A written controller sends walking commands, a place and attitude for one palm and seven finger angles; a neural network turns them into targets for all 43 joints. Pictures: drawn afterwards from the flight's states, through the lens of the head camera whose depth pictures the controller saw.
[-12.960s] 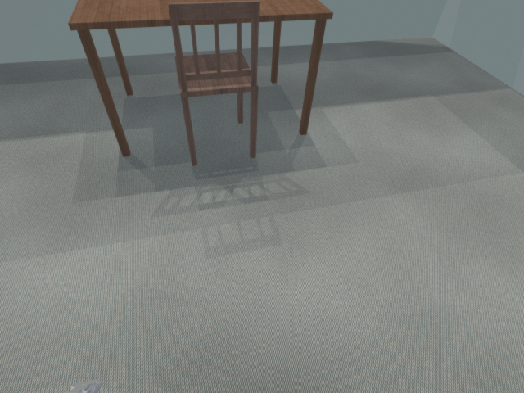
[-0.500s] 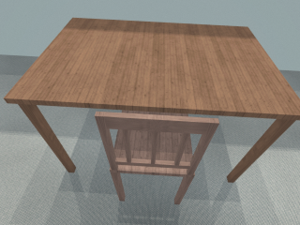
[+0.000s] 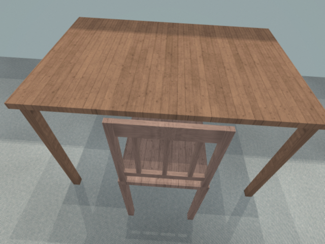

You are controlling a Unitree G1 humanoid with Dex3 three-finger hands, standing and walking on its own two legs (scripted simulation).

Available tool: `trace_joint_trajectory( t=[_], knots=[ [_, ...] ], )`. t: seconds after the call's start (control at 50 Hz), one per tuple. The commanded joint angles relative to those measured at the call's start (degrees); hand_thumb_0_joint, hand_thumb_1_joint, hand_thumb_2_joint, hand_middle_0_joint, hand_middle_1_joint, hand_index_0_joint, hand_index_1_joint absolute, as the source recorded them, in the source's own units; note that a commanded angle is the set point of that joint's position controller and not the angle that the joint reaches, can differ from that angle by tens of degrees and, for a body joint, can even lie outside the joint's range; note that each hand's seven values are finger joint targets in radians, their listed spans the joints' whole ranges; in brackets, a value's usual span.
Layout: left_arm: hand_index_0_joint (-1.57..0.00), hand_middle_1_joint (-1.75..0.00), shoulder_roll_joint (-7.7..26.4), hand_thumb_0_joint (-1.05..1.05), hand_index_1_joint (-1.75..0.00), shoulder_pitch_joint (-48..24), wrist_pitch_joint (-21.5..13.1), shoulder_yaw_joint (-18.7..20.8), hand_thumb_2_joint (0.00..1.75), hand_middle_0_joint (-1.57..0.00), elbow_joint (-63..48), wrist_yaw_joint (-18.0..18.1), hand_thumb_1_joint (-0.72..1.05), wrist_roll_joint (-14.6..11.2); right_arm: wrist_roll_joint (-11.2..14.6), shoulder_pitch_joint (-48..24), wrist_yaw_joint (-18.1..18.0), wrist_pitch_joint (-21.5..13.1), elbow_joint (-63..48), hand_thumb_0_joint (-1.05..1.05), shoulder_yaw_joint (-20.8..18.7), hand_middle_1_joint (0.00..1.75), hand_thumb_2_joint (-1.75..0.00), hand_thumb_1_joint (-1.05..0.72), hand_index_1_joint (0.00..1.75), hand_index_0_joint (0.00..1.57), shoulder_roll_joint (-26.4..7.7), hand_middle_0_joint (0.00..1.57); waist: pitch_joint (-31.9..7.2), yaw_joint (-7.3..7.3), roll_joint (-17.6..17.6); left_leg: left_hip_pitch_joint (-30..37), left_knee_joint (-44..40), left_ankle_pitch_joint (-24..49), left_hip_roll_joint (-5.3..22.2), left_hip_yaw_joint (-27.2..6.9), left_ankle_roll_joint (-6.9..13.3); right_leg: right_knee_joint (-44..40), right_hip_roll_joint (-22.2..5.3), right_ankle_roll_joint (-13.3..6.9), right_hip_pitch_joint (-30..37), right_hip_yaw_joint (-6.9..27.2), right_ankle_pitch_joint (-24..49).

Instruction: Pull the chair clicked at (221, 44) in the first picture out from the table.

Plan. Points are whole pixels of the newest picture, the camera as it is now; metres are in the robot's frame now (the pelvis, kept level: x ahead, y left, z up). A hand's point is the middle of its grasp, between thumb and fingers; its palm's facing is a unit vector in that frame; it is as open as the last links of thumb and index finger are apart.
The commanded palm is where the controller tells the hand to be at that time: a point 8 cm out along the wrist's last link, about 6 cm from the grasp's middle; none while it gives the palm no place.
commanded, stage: look again from close up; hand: left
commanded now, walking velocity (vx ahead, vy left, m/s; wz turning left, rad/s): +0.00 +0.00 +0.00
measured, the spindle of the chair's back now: (165, 157) +0.41 +0.01 -0.11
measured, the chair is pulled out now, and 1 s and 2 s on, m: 0.00 0.00 0.00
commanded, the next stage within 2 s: raise the hand toward the chair's back in 0.40 s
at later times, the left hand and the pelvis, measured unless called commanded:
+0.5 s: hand out of the picture -0.02 +0.16 -0.18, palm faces +0.02 -0.99 -0.17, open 7.4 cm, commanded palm +0.09 +0.21 -0.08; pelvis +0.00 +0.00 +0.00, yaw +0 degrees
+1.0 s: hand out of the picture +0.11 +0.18 -0.10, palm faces +0.15 -0.99 -0.01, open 9.9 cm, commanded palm +0.12 +0.23 -0.06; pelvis -0.04 -0.02 -0.10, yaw +3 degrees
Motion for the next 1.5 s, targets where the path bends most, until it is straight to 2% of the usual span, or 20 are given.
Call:
trace_joint_trajectory(
  t=[0.0,0.46,0.48,0.5,0.52,0.54,0.56,0.64,0.7,0.72,0.76,0.82,0.94,1.0,1.08,1.14,1.22,1.34,1.42,1.48],
  knots=[
    [-0.20,-0.30,5.24,0.00,-0.30,4.24,-0.53,0.90,0.90,-0.20,-1.09,0.20,0.90,0.12,0.10,3.34,-0.15,-0.60,-1.49,0.00,-0.91,0.30,-0.90,-0.90,0.30,0.20,-5.57,0.20,2.13,0.28,1.76,0.72,-4.06,6.93,5.14,-5.04,1.23,-5.18,-4.71,-1.78,-4.70,4.06,7.31],
    [-0.20,-0.30,4.55,0.00,-0.30,5.12,-0.51,0.96,0.90,-0.20,-1.28,0.23,0.90,0.16,0.14,4.50,-0.18,-0.56,-1.05,0.00,-0.94,0.30,-0.90,-0.90,0.30,0.20,-4.63,0.20,3.48,0.20,1.61,-0.71,-4.11,5.71,4.96,-5.34,1.28,-5.52,-4.50,-1.97,-5.43,4.04,6.05],
    [-0.20,-0.30,6.23,0.00,-0.30,6.20,-1.86,1.13,0.90,-0.20,0.63,2.10,0.90,1.04,0.10,-0.60,0.20,-1.01,-5.17,0.00,-1.08,0.30,-0.90,-0.90,0.30,0.20,-7.27,0.20,2.53,1.07,3.26,-5.26,7.85,15.59,6.05,-3.69,-0.43,-3.94,-7.34,-1.49,-3.95,5.49,26.48],
    [-0.20,-0.30,16.65,0.00,-0.30,-34.11,-13.59,5.36,0.89,-0.20,-88.86,1.50,0.88,-11.64,2.41,1.21,-2.22,-9.11,-25.35,0.00,-2.57,0.30,-0.90,-0.90,0.30,0.20,-17.44,0.20,-26.82,-5.75,12.57,11.08,1.00,16.85,-0.04,-3.72,0.75,1.87,-1.36,-1.80,1.83,-0.44,20.77],
    [-0.20,-0.29,19.94,0.00,-0.29,-24.71,-11.57,9.80,0.88,-0.20,-84.23,4.80,0.85,-8.51,2.89,-5.31,-4.35,-13.57,-22.48,0.00,-0.11,0.30,-0.90,-0.90,0.30,0.20,-10.99,0.20,-22.76,-2.07,15.14,11.56,0.95,17.38,2.64,-1.42,0.70,4.36,0.14,-1.59,-2.01,-1.69,10.01],
    [-0.19,-0.29,10.01,0.00,-0.29,-10.02,-8.48,4.15,0.87,-0.19,-71.04,6.18,0.83,-6.92,1.66,-3.87,-4.01,-16.60,-20.66,0.00,-1.75,0.30,-0.90,-0.90,0.30,0.20,-12.83,0.20,-21.50,-1.86,14.37,7.84,0.70,15.85,2.34,-2.53,-0.14,5.32,0.93,-2.51,-4.81,-3.65,3.46],
    [-0.19,-0.29,-3.33,0.00,-0.29,7.37,-1.90,-3.21,0.86,-0.19,-53.56,6.18,0.81,-7.93,3.16,-3.19,-2.95,-17.09,-18.98,0.00,-1.72,0.30,-0.90,-0.90,0.30,0.20,-9.59,0.20,-9.48,-2.29,6.45,-0.26,0.50,10.68,2.63,-4.04,0.31,5.31,0.19,-2.00,-9.58,-4.99,1.45],
    [-0.18,-0.27,-3.08,0.00,-0.27,-1.28,-10.43,-4.09,0.82,-0.18,-61.76,2.02,0.71,-9.68,1.83,-3.81,-2.88,-19.03,-27.65,0.00,-3.22,0.30,-0.90,-0.90,0.30,0.20,-14.10,0.20,0.87,-5.37,-6.68,-14.36,9.41,-7.53,-0.57,-6.12,0.51,5.93,0.53,-0.64,-21.17,-6.29,-8.17],
    [-0.17,-0.26,-3.57,0.00,-0.26,14.31,-20.87,1.17,0.79,-0.17,-50.74,-5.91,0.64,-12.26,0.66,-6.38,-1.02,-18.71,-32.56,0.00,-4.80,0.30,-0.90,-0.90,0.30,0.20,-13.63,0.20,-1.68,0.60,-18.46,-26.79,17.64,-9.89,-0.71,-4.83,-0.72,13.17,0.62,-1.06,-29.71,-5.82,-16.41],
    [-0.17,-0.26,0.80,0.00,-0.26,20.80,-24.24,6.49,0.78,-0.17,-48.13,-9.17,0.62,-12.63,1.10,-7.21,0.23,-18.02,-33.95,0.00,-5.53,0.30,-0.90,-0.90,0.30,0.20,-13.45,0.20,-3.30,3.47,-15.53,-28.31,18.74,-8.49,-1.25,-3.83,-1.52,14.90,0.61,-1.87,-27.92,-4.90,-14.73],
    [-0.17,-0.25,4.19,0.00,-0.25,18.34,-31.33,9.33,0.76,-0.17,-50.59,-16.38,0.57,-13.77,0.68,-10.04,2.01,-16.73,-38.54,0.00,-6.03,0.30,-0.90,-0.90,0.30,0.20,-14.48,0.20,-6.81,3.05,-10.76,-31.62,24.33,-6.37,-2.30,-2.40,-1.67,20.63,0.19,-2.46,-27.69,-3.65,-9.07],
    [-0.16,-0.24,9.98,0.00,-0.24,17.67,-31.70,15.84,0.73,-0.16,-49.67,-17.61,0.50,-11.08,1.55,-11.23,2.34,-13.45,-42.32,0.00,-6.39,0.30,-0.90,-0.90,0.30,0.20,-13.32,0.20,-11.24,5.37,1.05,-35.97,28.63,-6.71,-2.91,-0.62,-1.00,26.35,-0.24,-2.86,-28.90,-1.99,-6.66],
    [-0.15,-0.22,11.79,0.00,-0.22,-2.25,-38.66,14.05,0.67,-0.15,-89.11,-11.73,0.36,-14.02,0.41,-8.38,0.78,-13.09,-46.11,0.00,-5.77,0.30,-0.90,-0.90,0.30,0.20,-11.52,0.20,-27.88,0.87,13.79,-31.35,36.33,-3.43,-0.66,-3.60,0.95,32.70,1.29,-2.95,-35.00,0.00,-4.78],
    [-0.14,-0.20,8.38,0.00,-0.20,-2.76,-41.98,7.24,0.64,-0.14,-89.73,-14.27,0.29,-14.28,0.12,-7.04,-0.26,-14.72,-42.35,0.00,-4.69,0.30,-0.90,-0.90,0.30,0.20,-11.71,0.20,-26.03,-3.32,13.28,-32.33,40.38,-2.15,0.23,-4.98,1.36,33.24,1.79,-2.76,-41.49,0.19,-4.86],
    [-0.13,-0.19,6.62,0.00,-0.19,-1.34,-34.81,2.32,0.60,-0.13,-76.17,-21.97,0.20,-14.64,1.54,-6.53,-1.55,-16.02,-40.82,0.00,-3.94,0.30,-0.90,-0.90,0.30,0.20,-13.74,0.20,-17.87,-6.86,4.27,-41.22,41.97,-11.12,0.50,-6.52,1.63,30.08,1.75,-1.71,-43.53,1.10,-13.11],
    [-0.12,-0.18,9.80,0.00,-0.18,5.93,-22.55,8.15,0.57,-0.12,-65.37,-25.36,0.13,-14.93,3.38,-7.30,-2.59,-13.87,-42.70,0.00,-4.05,0.30,-0.90,-0.90,0.30,0.20,-14.02,0.20,-18.82,-3.00,-3.03,-44.52,39.74,-12.57,-0.46,-5.23,1.70,26.59,0.83,-1.00,-37.92,2.52,-17.27],
    [-0.11,-0.16,15.11,0.00,-0.16,8.69,-13.77,20.67,0.53,-0.11,-71.79,-20.96,0.04,-18.98,3.35,-11.28,-3.55,-11.04,-46.05,0.00,-4.33,0.30,-0.90,-0.90,0.30,0.20,-11.85,0.20,-26.78,3.39,-2.59,-41.58,36.97,-6.86,-1.48,-4.40,1.33,26.51,-0.04,-0.56,-26.71,2.66,-12.07],
    [-0.10,-0.14,10.60,0.00,-0.14,6.52,-26.13,16.67,0.47,-0.10,-83.06,-11.01,-0.10,-16.30,1.42,-7.37,-2.36,-12.53,-42.40,0.00,-4.38,0.30,-0.90,-0.90,0.30,0.20,-9.32,0.20,-25.88,1.47,3.13,-36.18,35.72,1.71,0.12,-5.05,0.94,32.37,1.37,-1.61,-32.65,-2.73,-0.24],
    [-0.09,-0.13,6.31,0.00,-0.13,4.11,-29.27,7.94,0.43,-0.09,-70.74,-16.23,-0.20,-14.02,1.74,-6.59,-1.90,-13.49,-40.64,0.00,-4.22,0.30,-0.90,-0.90,0.30,0.20,-12.17,0.20,-15.23,-4.28,1.06,-41.34,37.28,-9.01,0.27,-5.96,1.19,30.45,1.11,-1.31,-42.30,-2.17,-12.39],
    [-0.08,-0.12,10.05,0.00,-0.12,3.20,-26.78,9.28,0.40,-0.08,-70.28,-21.28,-0.27,-15.69,2.92,-5.34,-2.86,-14.20,-42.30,0.00,-4.59,0.30,-0.90,-0.90,0.30,0.20,-14.24,0.20,-18.52,-3.45,1.91,-40.81,36.02,-12.73,-0.19,-5.80,1.38,27.93,0.55,-1.40,-40.03,-0.30,-17.02]
  ],
)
